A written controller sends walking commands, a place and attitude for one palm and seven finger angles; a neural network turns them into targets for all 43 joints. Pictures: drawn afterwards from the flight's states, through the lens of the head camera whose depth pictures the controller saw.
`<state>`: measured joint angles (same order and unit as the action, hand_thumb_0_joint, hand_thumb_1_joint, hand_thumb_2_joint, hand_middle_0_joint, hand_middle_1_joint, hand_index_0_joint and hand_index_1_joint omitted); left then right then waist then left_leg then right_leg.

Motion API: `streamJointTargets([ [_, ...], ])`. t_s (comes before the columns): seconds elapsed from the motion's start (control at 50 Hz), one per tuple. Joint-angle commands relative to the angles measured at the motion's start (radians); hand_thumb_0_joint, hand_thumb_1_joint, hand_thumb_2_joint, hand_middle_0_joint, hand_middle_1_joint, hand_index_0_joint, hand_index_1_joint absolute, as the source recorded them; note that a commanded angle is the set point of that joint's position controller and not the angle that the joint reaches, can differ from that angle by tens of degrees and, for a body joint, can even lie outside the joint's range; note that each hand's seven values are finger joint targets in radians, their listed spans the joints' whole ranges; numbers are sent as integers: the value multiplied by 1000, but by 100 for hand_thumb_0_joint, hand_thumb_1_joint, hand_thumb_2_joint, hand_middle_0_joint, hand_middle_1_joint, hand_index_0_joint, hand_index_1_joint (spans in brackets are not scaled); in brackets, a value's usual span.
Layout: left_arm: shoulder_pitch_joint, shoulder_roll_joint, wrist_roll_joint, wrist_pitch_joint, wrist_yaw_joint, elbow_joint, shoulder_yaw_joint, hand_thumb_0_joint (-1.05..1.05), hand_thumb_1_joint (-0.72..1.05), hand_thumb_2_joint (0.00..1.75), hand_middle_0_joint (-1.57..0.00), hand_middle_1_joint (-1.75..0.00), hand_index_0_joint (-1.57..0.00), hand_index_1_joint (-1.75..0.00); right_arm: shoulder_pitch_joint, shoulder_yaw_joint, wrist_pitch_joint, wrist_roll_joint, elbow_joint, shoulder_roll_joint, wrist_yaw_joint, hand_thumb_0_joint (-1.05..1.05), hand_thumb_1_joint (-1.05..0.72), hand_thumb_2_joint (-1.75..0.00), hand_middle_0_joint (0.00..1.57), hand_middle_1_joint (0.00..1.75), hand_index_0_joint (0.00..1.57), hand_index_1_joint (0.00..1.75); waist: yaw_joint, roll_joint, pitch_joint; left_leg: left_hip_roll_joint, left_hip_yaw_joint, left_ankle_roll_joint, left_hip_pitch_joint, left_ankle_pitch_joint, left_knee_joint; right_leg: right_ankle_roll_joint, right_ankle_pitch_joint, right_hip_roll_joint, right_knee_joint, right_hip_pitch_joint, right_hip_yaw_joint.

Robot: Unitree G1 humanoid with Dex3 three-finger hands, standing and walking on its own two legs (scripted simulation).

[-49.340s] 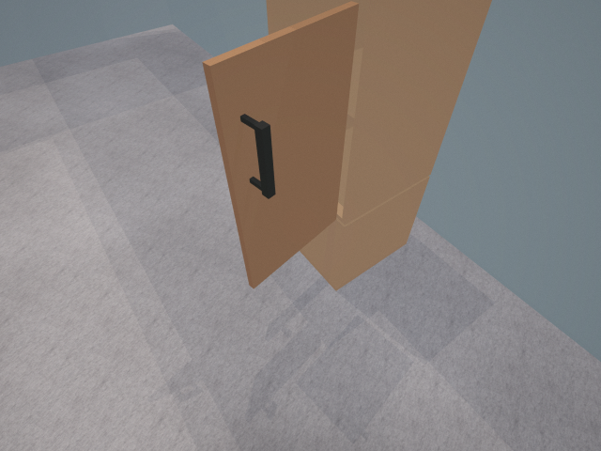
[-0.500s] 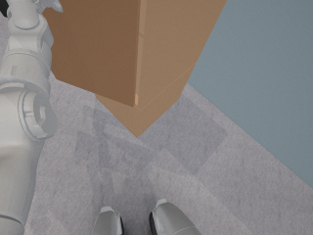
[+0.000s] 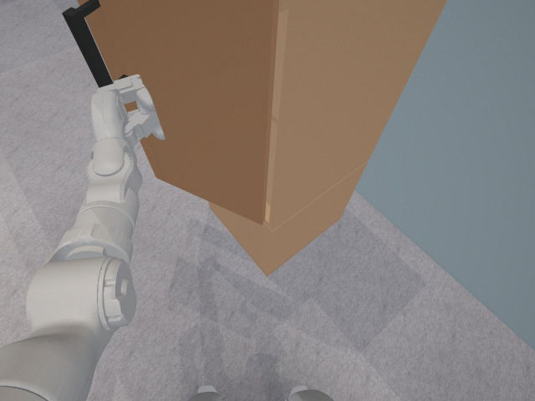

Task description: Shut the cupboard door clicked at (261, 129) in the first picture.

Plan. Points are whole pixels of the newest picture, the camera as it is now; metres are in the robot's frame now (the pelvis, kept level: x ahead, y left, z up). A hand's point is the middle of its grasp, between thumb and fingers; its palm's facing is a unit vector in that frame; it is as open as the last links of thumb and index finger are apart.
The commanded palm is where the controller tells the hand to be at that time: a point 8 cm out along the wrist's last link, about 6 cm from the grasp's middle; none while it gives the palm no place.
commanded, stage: pull the fist back off the door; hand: left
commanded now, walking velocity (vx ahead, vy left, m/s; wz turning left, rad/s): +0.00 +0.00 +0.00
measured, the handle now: (101, 52) +0.66 +0.22 +0.11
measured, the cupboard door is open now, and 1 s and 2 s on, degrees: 25 25 25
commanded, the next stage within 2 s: draw the hand back to the body in 0.08 s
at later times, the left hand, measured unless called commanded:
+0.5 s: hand (119, 141) +0.45 +0.16 +0.13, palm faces +0.13 -0.99 -0.02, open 3.1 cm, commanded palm +0.40 +0.19 +0.15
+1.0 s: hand (5, 271) +0.27 +0.22 +0.16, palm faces +0.26 -0.94 -0.22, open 3.4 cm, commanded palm +0.23 +0.26 +0.19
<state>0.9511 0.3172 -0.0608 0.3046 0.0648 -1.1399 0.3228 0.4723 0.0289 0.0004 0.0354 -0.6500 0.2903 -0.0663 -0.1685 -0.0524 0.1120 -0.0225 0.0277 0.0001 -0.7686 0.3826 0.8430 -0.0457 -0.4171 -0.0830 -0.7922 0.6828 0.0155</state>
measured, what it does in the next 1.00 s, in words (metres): stands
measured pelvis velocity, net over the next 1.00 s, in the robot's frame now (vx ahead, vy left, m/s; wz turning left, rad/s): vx -0.02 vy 0.01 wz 0.03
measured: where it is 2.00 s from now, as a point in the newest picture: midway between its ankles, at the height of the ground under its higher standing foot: outside the picture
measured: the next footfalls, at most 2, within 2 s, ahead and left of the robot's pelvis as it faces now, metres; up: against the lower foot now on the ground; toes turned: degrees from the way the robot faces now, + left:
none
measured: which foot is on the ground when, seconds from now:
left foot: down 0.00-1.00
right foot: down 0.00-1.00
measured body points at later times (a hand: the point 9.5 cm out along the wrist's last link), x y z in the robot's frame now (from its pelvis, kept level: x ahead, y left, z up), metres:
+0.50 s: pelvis +0.00 +0.01 +0.01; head +0.04 -0.01 +0.46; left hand +0.43 +0.21 +0.14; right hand +0.00 -0.24 -0.12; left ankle +0.00 +0.12 -0.70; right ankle -0.03 -0.09 -0.70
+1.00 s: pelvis -0.02 +0.01 +0.04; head -0.04 -0.01 +0.49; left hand +0.25 +0.27 +0.18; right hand +0.19 -0.20 -0.03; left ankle +0.00 +0.12 -0.70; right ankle -0.03 -0.09 -0.70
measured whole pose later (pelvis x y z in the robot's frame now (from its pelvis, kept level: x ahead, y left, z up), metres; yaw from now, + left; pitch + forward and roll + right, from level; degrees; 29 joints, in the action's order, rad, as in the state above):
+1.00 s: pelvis -0.02 +0.01 +0.04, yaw +1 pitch -2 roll -1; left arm 0.00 0.30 -0.09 0.08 0.06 -0.07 0.13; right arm 0.15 -0.05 0.00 -0.05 -0.55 0.23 0.07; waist 0.02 -0.05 0.03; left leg 0.02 0.02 0.02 -0.25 0.24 0.52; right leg -0.03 -0.29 -0.04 -0.50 0.17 0.00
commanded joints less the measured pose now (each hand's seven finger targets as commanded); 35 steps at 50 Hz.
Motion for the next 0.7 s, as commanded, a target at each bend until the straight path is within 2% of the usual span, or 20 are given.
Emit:
streamJointTargets([
  [0.0, 643, 99, 17, 158, 13, 345, -96, 0, 90, 90, -130, -150, -130, -150, 120, 51, -27, -5, 10, 112, 13, 0, -90, -90, 20, 30, 20, 30, -54, -98, 476, 28, 2, 35, 438, -415, 4, 38, 498, 18, 53, -66, -9],
  [0.04, 620, 113, 30, 128, 25, 253, -90, 0, 90, 90, -130, -150, -130, -150, 122, 51, -21, -5, -9, 118, 18, 0, -90, -90, 20, 30, 20, 30, -57, -69, 427, 27, 8, 34, 421, -388, 1, 37, 457, 20, 57, -37, -6],
  [0.08, 620, 89, 37, 83, 35, 165, -107, 0, 90, 90, -130, -150, -130, -150, 105, 46, -15, -9, -11, 117, 20, 0, -90, -90, 20, 30, 20, 30, -63, -37, 386, 29, 9, 32, 379, -340, -13, 40, 422, 24, 66, -21, -4],
  [0.1, 611, 101, 35, 64, 40, 139, -91, 0, 90, 90, -130, -150, -130, -150, 104, 44, -13, -13, -6, 122, 22, 0, -90, -90, 20, 30, 20, 30, -60, -6, 390, 30, 13, 34, 361, -335, -17, 40, 418, 26, 67, -28, -5],
  [0.14, 591, 137, 32, 35, 54, 83, -50, 0, 90, 90, -130, -150, -130, -150, 100, 38, -5, -11, 0, 126, 28, 0, -90, -90, 20, 30, 20, 30, -45, 0, 378, 33, 13, 32, 341, -327, -28, 36, 408, 27, 68, -46, -5],
  [0.16, 620, 132, 23, 33, 59, 88, -45, 0, 90, 90, -130, -150, -130, -150, 88, 32, -8, -12, 9, 125, 29, 0, -90, -90, 20, 30, 20, 30, -53, 19, 388, 34, 11, 34, 330, -324, -28, 41, 410, 30, 68, -49, -7],
  [0.18, 605, 163, 21, 31, 65, 64, -12, 0, 90, 90, -130, -150, -130, -150, 87, 29, -7, -7, 11, 123, 30, 0, -90, -90, 20, 30, 20, 30, -40, 30, 385, 35, 8, 35, 306, -318, -27, 40, 416, 29, 68, -73, -12],
  [0.22, 510, 233, 16, 54, 61, 107, 62, 0, 90, 90, -130, -150, -130, -150, 74, 26, -7, -7, 46, 122, 32, 0, -90, -90, 20, 30, 20, 30, 12, 41, 441, 39, -3, 35, 294, -329, -38, 36, 444, 31, 60, -157, -18],
  [0.26, 436, 272, 26, 103, 47, 212, 93, 0, 90, 90, -130, -150, -130, -150, 65, 24, -6, -8, 79, 117, 32, 0, -90, -90, 20, 30, 20, 30, 58, 4, 538, 39, -9, 32, 347, -418, -40, 30, 522, 33, 35, -221, -19],
  [0.28, 368, 243, 34, 115, 35, 247, 67, 0, 90, 90, -130, -150, -130, -150, 54, 25, -4, -8, 93, 107, 29, 0, -90, -90, 20, 30, 20, 30, 76, -30, 538, 38, -19, 30, 368, -446, -40, 26, 544, 29, 34, -231, -18],
  [0.32, 261, 233, 39, 125, 10, 334, 52, 0, 90, 90, -130, -150, -130, -150, 40, 30, -1, -16, 115, 105, 26, 0, -90, -90, 20, 30, 20, 30, 91, 5, 526, 35, -30, 35, 381, -463, -47, 28, 584, 24, 45, -269, -19],
  [0.34, 168, 210, 24, 113, -5, 357, 42, 0, 90, 90, -130, -150, -130, -150, 41, 33, 3, -23, 129, 105, 27, 0, -90, -90, 20, 30, 20, 30, 99, 40, 516, 35, -33, 39, 384, -478, -60, 29, 606, 21, 55, -302, -15],
  [0.4, 66, 133, -53, 42, -63, 520, -12, 0, 90, 90, -130, -150, -130, -150, -12, 36, 4, -59, 158, 104, 41, 0, -90, -90, 20, 30, 20, 30, 101, 97, 439, 33, -50, 46, 396, -426, -109, 41, 634, 20, 114, -353, -13],
  [0.44, 38, 77, -99, -18, -93, 605, -68, 0, 90, 90, -130, -150, -130, -150, -46, 34, -1, -76, 163, 98, 58, 0, -90, -90, 20, 30, 20, 30, 96, 74, 364, 33, -54, 48, 414, -376, -136, 42, 587, 22, 152, -356, -9],
  [0.52, 39, 73, -119, -64, -91, 771, -96, 0, 90, 90, -130, -150, -130, -150, -110, 24, -31, -83, 142, 86, 90, 0, -90, -90, 20, 30, 20, 30, 93, 15, 255, 30, -38, 54, 470, -293, -181, 41, 445, 24, 207, -301, -7],
  [0.54, 39, 89, -114, -58, -86, 838, -97, 0, 90, 90, -130, -150, -130, -150, -123, 21, -40, -84, 144, 84, 96, 0, -90, -90, 20, 30, 20, 30, 98, -25, 252, 32, -38, 54, 493, -289, -186, 39, 425, 27, 212, -299, -8],
  [0.56, 6, 114, -109, -55, -80, 867, -73, 0, 90, 90, -130, -150, -130, -150, -137, 17, -50, -83, 140, 81, 99, 0, -90, -90, 20, 30, 20, 30, 110, -22, 277, 33, -27, 52, 511, -295, -195, 35, 415, 27, 209, -308, -5],
  [0.58, -51, 94, -105, -56, -82, 883, -98, 0, 90, 90, -130, -150, -130, -150, -157, 14, -57, -82, 140, 75, 100, 0, -90, -90, 20, 30, 20, 30, 119, -38, 262, 31, -28, 50, 521, -291, -205, 31, 401, 29, 210, -313, -3],
  [0.62, -146, 103, -112, -68, -90, 929, -86, 0, 90, 90, -124, -144, -124, -144, -189, 9, -72, -84, 148, 74, 104, 0, -90, -90, 20, 30, 20, 30, 141, -33, 272, 33, -22, 45, 537, -293, -220, 26, 390, 31, 211, -338, 1],
  [0.68, -300, 101, -139, -126, -118, 941, -79, 0, 90, 90, -116, -135, -116, -135, -251, -2, -78, -96, 171, 73, 111, 0, -90, -90, 20, 30, 20, 30, 170, 24, 213, 36, -26, 44, 510, -248, -255, 28, 355, 40, 236, -370, 2],
])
